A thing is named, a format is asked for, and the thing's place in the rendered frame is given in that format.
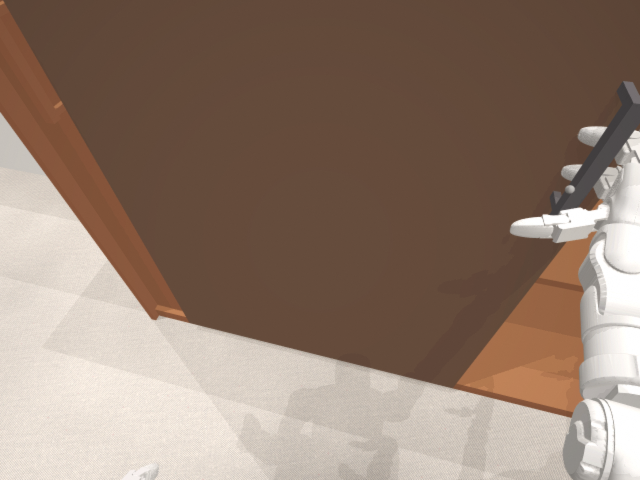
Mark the handle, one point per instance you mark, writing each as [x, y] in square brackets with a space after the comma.
[25, 75]
[613, 139]

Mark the right robot hand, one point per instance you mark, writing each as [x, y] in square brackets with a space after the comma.
[618, 187]

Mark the right robot forearm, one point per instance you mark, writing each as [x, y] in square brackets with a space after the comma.
[610, 316]

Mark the right robot upper arm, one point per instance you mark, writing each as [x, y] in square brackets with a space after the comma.
[603, 442]

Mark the wardrobe door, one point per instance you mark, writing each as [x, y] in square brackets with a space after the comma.
[75, 154]
[340, 177]

